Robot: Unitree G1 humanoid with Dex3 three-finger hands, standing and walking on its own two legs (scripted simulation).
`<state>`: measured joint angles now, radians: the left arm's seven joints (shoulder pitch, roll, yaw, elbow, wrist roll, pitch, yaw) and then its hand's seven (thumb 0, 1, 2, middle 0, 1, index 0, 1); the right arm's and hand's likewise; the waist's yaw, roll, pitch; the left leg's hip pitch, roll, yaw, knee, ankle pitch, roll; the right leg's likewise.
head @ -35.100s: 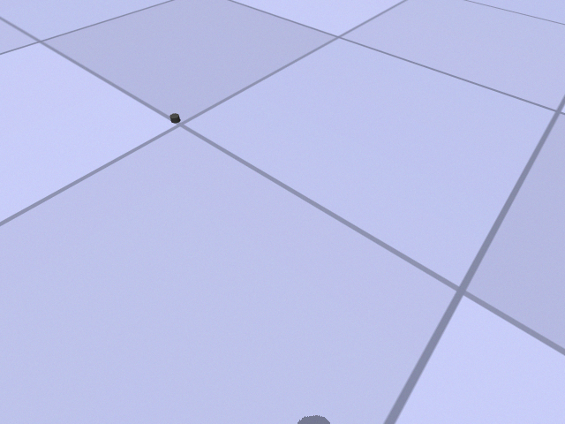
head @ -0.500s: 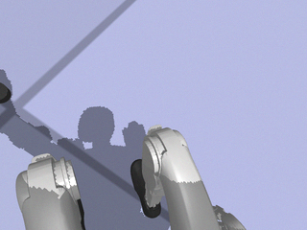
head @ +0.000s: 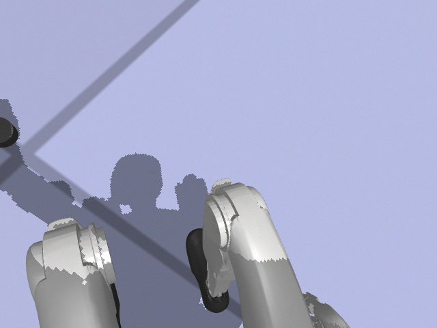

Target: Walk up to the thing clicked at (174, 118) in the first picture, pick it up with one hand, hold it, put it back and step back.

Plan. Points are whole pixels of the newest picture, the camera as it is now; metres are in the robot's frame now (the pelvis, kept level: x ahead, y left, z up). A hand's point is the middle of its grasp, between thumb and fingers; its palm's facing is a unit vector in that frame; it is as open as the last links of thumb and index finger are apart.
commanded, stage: approach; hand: left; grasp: from above
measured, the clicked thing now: out of the picture +0.51 +0.29 -0.30
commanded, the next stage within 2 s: close in in 0.70 s
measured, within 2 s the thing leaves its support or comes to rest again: neither
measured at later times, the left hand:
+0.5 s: hand out of the picture +0.51 +0.28 -0.17, palm faces -0.39 -0.06 -0.92, open 12.6 cm
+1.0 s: hand out of the picture +0.49 +0.30 -0.20, palm faces -0.46 -0.09 -0.88, open 12.7 cm
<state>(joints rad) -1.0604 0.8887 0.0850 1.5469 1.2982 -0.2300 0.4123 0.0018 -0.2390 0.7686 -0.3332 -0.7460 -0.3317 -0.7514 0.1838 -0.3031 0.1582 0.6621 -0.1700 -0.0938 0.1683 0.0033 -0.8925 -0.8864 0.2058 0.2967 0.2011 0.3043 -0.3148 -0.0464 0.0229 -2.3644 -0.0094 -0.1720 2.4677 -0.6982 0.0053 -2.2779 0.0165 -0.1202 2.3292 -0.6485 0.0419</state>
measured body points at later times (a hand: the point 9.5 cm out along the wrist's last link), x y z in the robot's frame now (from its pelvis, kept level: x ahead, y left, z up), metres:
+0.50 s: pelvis +0.00 +0.00 +0.00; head +0.26 +0.08 +0.36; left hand +0.53 +0.28 -0.12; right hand +0.02 -0.26 -0.07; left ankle +0.07 +0.12 -0.28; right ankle +0.11 -0.12 -0.28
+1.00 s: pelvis +0.00 +0.00 +0.00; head +0.27 +0.11 +0.35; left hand +0.51 +0.30 -0.15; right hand +0.04 -0.27 -0.06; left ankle +0.07 +0.12 -0.28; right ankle +0.11 -0.12 -0.28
